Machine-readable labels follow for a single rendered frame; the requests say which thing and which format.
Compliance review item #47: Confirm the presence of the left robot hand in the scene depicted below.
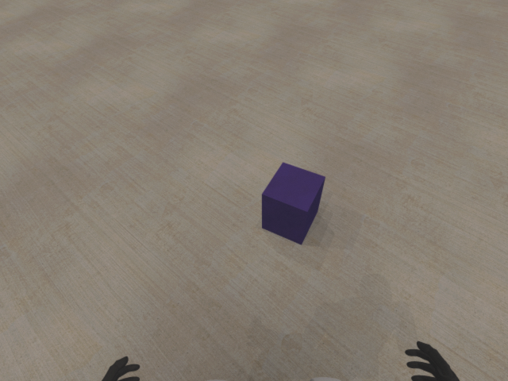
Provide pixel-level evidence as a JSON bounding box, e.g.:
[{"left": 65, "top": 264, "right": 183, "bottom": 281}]
[{"left": 102, "top": 356, "right": 140, "bottom": 381}]

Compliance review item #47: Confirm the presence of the right robot hand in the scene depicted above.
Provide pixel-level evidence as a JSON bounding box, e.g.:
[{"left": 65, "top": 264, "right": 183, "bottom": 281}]
[{"left": 405, "top": 341, "right": 459, "bottom": 381}]

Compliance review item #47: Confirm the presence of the carton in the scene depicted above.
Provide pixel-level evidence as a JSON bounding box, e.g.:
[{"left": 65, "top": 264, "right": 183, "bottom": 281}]
[{"left": 262, "top": 162, "right": 325, "bottom": 245}]

